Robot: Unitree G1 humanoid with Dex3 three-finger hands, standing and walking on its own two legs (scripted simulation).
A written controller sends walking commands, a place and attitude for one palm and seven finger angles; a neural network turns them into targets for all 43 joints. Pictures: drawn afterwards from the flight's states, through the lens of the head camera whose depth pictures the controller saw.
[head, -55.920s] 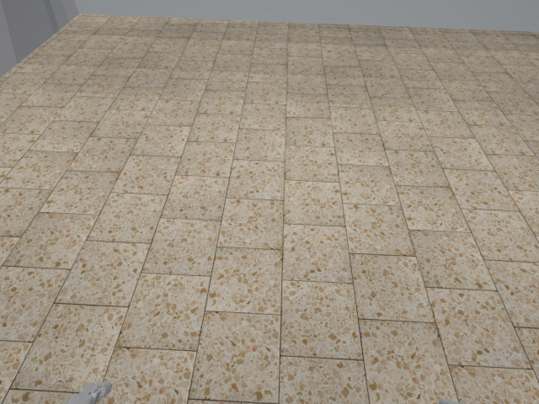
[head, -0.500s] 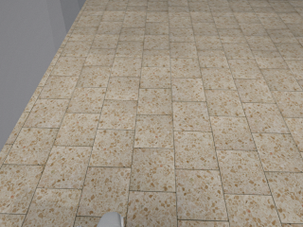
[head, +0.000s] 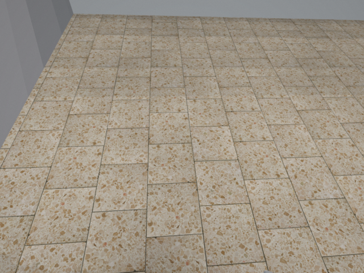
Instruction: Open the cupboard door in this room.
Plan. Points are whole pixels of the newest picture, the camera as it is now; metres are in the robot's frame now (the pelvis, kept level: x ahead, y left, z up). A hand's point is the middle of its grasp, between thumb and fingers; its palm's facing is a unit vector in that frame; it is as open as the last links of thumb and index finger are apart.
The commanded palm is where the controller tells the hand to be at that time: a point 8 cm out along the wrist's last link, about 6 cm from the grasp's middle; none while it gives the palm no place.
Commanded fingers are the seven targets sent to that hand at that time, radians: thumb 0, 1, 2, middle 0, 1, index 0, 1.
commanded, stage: walk to a spot facing it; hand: left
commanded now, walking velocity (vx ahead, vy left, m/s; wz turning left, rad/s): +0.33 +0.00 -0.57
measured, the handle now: out of the picture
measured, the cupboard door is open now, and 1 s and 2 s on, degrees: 44 44 44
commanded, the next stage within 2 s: turn to face it in 0.26 s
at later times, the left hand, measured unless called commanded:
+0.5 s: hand (155, 185) +0.38 +0.12 -0.16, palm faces -0.22 -0.95 -0.23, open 7.4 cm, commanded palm none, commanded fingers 0.00 0.90 0.90 -0.20 -0.30 -0.20 -0.30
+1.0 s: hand (138, 172) +0.43 +0.18 -0.19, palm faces +0.06 -0.98 -0.20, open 7.3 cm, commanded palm none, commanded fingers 0.00 0.90 0.90 -0.20 -0.30 -0.20 -0.30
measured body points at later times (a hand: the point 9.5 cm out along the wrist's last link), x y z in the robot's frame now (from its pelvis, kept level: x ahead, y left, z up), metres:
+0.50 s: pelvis +0.25 -0.04 +0.00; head +0.29 -0.07 +0.44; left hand +0.39 +0.17 -0.15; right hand +0.16 -0.25 -0.16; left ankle +0.16 +0.12 -0.61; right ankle +0.26 -0.07 -0.73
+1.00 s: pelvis +0.38 -0.01 -0.01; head +0.43 +0.01 +0.44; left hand +0.42 +0.23 -0.17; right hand +0.45 -0.26 -0.15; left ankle +0.41 +0.06 -0.73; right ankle +0.30 -0.12 -0.65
